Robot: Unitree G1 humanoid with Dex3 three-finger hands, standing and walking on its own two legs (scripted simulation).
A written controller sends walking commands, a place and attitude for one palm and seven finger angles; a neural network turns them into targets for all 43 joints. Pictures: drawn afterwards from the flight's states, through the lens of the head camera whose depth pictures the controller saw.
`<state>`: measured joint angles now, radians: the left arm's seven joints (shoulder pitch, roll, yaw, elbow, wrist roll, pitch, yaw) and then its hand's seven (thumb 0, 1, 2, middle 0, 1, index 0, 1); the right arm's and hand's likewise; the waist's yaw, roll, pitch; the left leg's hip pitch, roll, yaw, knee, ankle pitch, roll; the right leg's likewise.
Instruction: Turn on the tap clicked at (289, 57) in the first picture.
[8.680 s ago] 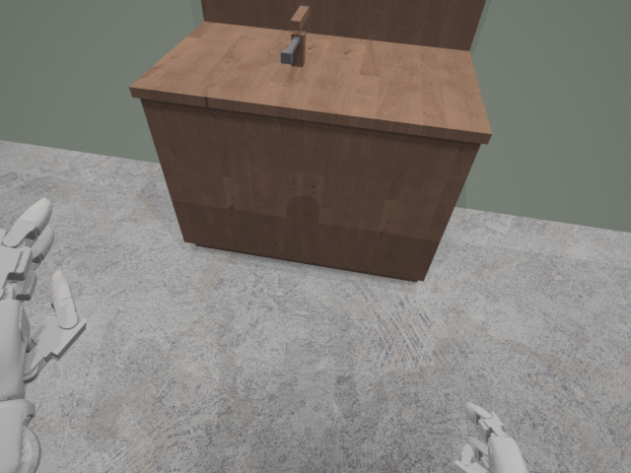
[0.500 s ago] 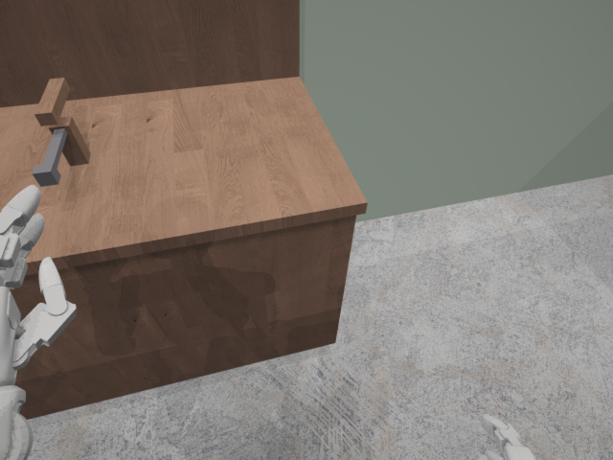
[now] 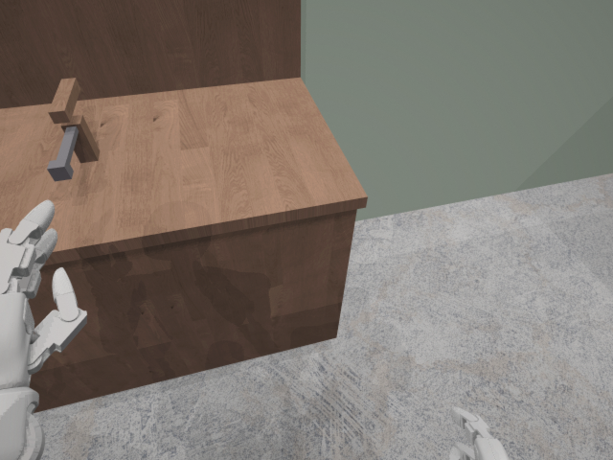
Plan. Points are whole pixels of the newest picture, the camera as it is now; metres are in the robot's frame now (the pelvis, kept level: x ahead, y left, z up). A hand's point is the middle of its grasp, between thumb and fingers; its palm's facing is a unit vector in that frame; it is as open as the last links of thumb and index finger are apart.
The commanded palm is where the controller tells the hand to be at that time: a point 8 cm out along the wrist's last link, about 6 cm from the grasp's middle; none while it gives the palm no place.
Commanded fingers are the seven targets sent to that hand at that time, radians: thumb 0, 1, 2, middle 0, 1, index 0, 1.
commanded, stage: come to a stop and stand still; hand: left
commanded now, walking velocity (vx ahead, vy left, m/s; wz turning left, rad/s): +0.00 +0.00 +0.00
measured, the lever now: (60, 170) +0.55 +0.48 +0.06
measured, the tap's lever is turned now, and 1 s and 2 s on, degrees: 0 0 0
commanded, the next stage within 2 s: look again from close up in 0.64 s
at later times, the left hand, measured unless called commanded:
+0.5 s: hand (73, 296) +0.24 +0.26 +0.15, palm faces +0.40 -0.84 -0.37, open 7.4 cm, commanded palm +0.18 +0.30 +0.17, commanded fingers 0.00 0.90 0.90 -0.20 -0.30 -0.20 -0.30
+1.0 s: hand (71, 298) +0.24 +0.26 +0.15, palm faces +0.30 -0.87 -0.38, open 7.4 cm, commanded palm +0.18 +0.32 +0.17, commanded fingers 0.00 0.90 0.90 -0.20 -0.30 -0.20 -0.30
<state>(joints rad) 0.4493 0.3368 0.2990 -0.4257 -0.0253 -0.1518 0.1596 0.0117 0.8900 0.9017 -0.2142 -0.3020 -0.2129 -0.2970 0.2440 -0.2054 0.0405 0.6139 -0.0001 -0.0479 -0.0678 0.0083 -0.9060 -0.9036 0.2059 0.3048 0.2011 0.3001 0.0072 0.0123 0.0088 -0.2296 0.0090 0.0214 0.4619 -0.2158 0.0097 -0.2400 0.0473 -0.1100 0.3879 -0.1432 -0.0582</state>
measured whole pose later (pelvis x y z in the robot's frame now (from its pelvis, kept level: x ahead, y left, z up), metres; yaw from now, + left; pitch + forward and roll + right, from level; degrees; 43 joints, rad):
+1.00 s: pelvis +0.01 +0.04 +0.00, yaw -1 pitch +0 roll +0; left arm 0.44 0.33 0.29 -0.39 -0.04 -0.26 0.09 0.01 0.90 0.90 -0.21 -0.30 -0.21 -0.30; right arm 0.25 -0.23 0.01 0.58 0.02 -0.15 -0.01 0.01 -0.91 -0.90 0.20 0.30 0.20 0.30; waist 0.01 0.02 0.04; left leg -0.22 -0.04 0.06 0.46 -0.24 0.07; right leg -0.26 0.00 -0.07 0.44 -0.17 -0.01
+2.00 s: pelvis +0.11 +0.11 -0.02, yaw +0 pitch -1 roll -1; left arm 0.45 0.40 0.40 -0.51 -0.03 -0.25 0.09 0.01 0.89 0.90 -0.22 -0.30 -0.21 -0.30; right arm 0.24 -0.18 0.02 0.61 0.01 -0.10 0.00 0.01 -0.90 -0.90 0.21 0.30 0.20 0.30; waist -0.02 0.03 0.06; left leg -0.43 -0.04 0.00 0.95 -0.40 0.03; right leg -0.31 0.00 -0.12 0.64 -0.31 -0.05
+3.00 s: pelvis +0.22 +0.20 +0.00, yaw -1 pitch -1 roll -2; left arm 0.51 0.45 0.45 -0.58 -0.06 -0.20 0.09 0.01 0.89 0.90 -0.22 -0.30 -0.21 -0.30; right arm 0.18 -0.17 0.03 0.54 0.02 -0.11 -0.01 0.01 -0.90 -0.90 0.21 0.31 0.20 0.30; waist -0.01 0.05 0.07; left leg -0.32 0.08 0.02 0.53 -0.20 -0.02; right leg -0.20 0.06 -0.09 0.45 -0.23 -0.05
